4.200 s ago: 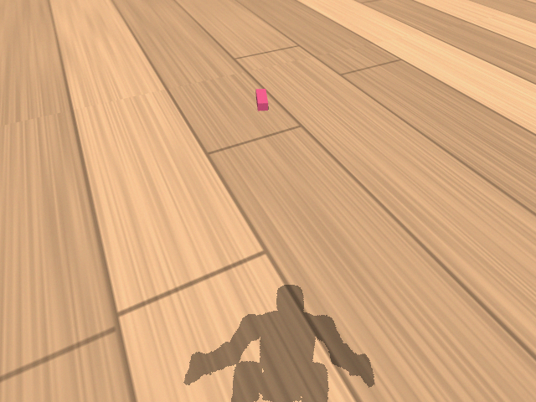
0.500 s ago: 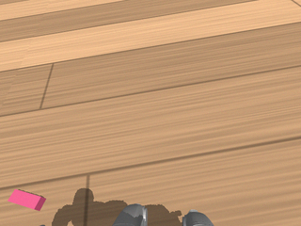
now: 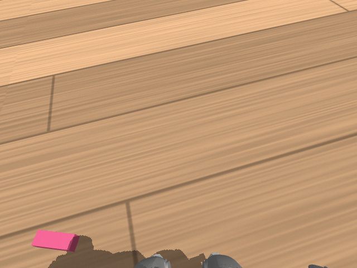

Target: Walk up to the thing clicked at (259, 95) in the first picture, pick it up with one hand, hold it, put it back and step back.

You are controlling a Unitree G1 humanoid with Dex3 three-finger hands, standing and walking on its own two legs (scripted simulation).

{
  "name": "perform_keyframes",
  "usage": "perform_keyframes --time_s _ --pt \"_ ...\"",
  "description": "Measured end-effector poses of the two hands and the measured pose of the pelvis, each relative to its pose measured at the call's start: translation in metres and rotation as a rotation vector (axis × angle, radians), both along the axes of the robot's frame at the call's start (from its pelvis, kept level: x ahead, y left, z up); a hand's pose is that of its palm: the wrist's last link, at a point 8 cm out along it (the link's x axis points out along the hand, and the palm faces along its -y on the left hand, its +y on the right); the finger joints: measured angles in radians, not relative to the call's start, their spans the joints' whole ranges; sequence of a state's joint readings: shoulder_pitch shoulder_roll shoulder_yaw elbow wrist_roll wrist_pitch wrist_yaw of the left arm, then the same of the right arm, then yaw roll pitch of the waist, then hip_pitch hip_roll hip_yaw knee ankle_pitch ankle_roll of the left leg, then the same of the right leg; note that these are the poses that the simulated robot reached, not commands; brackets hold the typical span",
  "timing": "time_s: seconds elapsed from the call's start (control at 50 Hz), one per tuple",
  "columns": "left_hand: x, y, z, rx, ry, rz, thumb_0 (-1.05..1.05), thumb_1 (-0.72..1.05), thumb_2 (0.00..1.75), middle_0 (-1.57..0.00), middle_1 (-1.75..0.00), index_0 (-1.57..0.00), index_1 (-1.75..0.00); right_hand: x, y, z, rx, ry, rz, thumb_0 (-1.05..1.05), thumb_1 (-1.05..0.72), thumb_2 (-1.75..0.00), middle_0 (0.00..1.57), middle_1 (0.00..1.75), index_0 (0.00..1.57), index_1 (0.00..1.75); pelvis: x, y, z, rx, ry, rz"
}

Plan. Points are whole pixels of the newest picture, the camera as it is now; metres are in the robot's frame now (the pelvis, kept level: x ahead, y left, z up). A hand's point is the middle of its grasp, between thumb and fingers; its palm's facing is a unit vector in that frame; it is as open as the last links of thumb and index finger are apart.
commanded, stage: walk up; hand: left
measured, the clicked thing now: (56, 240) +0.35 +0.66 -0.70
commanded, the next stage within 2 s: none
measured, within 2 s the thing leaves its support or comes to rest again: neither
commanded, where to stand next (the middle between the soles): -0.10 +0.41 m, yaw -11 degrees
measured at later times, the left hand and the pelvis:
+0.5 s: hand out of the picture -0.02 +0.58 -0.12, palm faces -0.05 -0.78 -0.63, open 7.4 cm; pelvis -0.11 +0.24 -0.01, yaw -2 degrees
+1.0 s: hand out of the picture -0.10 +0.75 -0.12, palm faces -0.07 -0.83 -0.55, open 7.4 cm; pelvis -0.20 +0.44 -0.01, yaw -6 degrees
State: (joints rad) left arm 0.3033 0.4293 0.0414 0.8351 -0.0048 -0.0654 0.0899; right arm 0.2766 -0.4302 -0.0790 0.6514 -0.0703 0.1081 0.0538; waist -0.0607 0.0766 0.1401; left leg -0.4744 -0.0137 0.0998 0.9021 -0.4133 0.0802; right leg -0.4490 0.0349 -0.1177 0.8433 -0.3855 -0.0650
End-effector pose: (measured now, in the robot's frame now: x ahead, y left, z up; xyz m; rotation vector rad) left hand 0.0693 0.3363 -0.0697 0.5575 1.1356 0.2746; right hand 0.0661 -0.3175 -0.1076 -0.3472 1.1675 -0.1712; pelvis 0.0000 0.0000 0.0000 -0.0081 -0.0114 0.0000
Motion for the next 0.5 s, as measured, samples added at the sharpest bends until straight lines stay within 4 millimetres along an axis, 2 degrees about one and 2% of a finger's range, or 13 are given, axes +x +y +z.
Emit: perform_keyframes --time_s 0.08,0.16,0.22,0.28,0.34,0.4,0.44,0.5 --pt "-0.02 0.016 0.001 -0.005 -0.008 -0.016 0.0 0.89 0.9 -0.21 -0.3 -0.21 -0.3 -0.012 0.031 -0.011 0.008 0.024 0.003 0.01 -0.9 -0.89 0.21 0.3 0.2 0.3 -0.019 0.029 -0.001 -0.02 -0.025 -0.002" --pt "-0.041 0.05 0.013 0.01 -0.023 -0.003 0.0 0.89 0.9 -0.21 -0.3 -0.22 -0.3 -0.018 0.063 -0.01 0.03 0.012 0.017 0.01 -0.9 -0.89 0.21 0.3 0.2 0.3 -0.036 0.063 0.004 -0.004 -0.031 -0.001" --pt "-0.054 0.086 0.021 0.038 -0.026 -0.008 0.0 0.89 0.9 -0.21 -0.3 -0.22 -0.3 -0.023 0.085 -0.008 0.029 -0.016 0.018 0.01 -0.9 -0.89 0.21 0.3 0.2 0.3 -0.048 0.092 0.004 0.012 -0.028 -0.008" --pt "-0.065 0.13 0.023 0.074 -0.026 -0.025 0.0 0.89 0.9 -0.21 -0.3 -0.22 -0.3 -0.029 0.108 -0.007 0.011 -0.04 0.013 0.0 -0.9 -0.89 0.21 0.3 0.2 0.3 -0.062 0.124 -0.001 0.015 -0.021 -0.014" --pt "-0.076 0.184 0.018 0.105 -0.035 -0.034 0.0 0.89 0.9 -0.21 -0.3 -0.22 -0.3 -0.037 0.136 -0.008 -0.025 -0.06 0.014 0.0 -0.9 -0.89 0.21 0.3 0.2 0.3 -0.077 0.164 -0.013 0.009 -0.013 -0.021" --pt "-0.086 0.236 0.006 0.134 -0.031 -0.004 0.0 0.89 0.9 -0.21 -0.3 -0.22 -0.3 -0.058 0.17 -0.008 -0.053 -0.073 0.008 0.0 -0.9 -0.89 0.21 0.3 0.2 0.3 -0.093 0.201 -0.023 0.026 -0.036 -0.042" --pt "-0.091 0.257 0.003 0.138 -0.014 0.025 0.0 0.89 0.9 -0.21 -0.3 -0.21 -0.3 -0.079 0.193 -0.006 -0.048 -0.061 -0.015 0.0 -0.9 -0.89 0.2 0.3 0.2 0.3 -0.1 0.218 -0.019 -0.009 -0.041 -0.043" --pt "-0.095 0.273 0.001 0.1 -0.001 0.025 0.0 0.9 0.9 -0.2 -0.3 -0.21 -0.3 -0.109 0.227 0.001 -0.03 -0.027 -0.052 0.0 -0.9 -0.89 0.21 0.3 0.2 0.3 -0.111 0.236 -0.008 -0.021 -0.037 -0.044"
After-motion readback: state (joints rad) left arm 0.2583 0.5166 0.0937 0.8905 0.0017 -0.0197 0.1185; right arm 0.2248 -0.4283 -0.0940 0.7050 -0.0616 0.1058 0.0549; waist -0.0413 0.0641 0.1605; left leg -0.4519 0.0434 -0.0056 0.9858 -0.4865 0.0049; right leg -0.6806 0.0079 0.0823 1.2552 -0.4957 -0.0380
